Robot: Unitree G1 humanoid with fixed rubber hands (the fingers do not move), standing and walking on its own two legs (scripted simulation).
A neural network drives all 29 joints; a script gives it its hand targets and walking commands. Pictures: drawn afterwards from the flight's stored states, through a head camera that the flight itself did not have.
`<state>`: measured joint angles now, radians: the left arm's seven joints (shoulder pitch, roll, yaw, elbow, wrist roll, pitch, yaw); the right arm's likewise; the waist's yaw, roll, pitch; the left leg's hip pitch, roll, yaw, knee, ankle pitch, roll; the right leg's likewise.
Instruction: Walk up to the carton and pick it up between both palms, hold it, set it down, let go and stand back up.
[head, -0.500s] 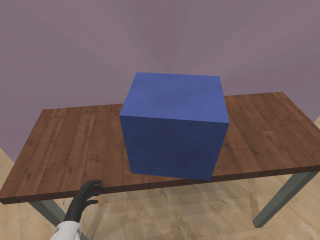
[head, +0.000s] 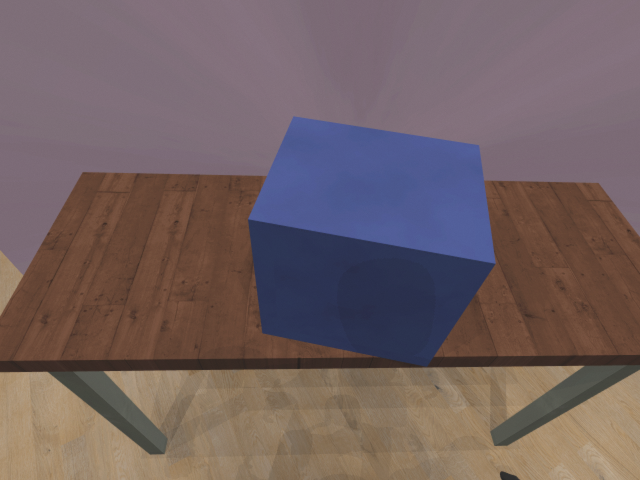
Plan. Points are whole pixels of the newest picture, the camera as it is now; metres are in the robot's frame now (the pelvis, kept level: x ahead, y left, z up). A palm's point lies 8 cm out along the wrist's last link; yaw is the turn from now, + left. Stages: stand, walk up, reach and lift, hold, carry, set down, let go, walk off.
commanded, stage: stand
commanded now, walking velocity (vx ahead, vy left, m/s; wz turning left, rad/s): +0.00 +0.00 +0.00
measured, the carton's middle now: (362, 246) +0.41 -0.04 +0.07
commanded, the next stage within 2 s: none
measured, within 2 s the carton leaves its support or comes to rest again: neither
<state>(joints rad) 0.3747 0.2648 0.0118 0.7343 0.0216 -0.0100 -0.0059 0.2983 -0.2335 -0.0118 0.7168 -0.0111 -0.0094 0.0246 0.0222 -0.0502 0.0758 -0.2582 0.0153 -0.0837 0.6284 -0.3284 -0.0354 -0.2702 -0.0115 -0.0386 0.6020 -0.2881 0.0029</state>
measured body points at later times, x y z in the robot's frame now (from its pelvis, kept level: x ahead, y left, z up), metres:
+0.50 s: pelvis +0.01 +0.01 +0.00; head +0.03 +0.03 +0.45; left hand +0.10 +0.27 -0.13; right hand +0.11 -0.24 -0.11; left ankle +0.01 +0.14 -0.73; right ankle +0.02 -0.12 -0.73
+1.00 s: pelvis +0.02 +0.01 +0.00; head +0.02 +0.03 +0.45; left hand +0.10 +0.27 -0.13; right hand +0.13 -0.24 -0.10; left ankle +0.01 +0.14 -0.73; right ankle +0.02 -0.12 -0.73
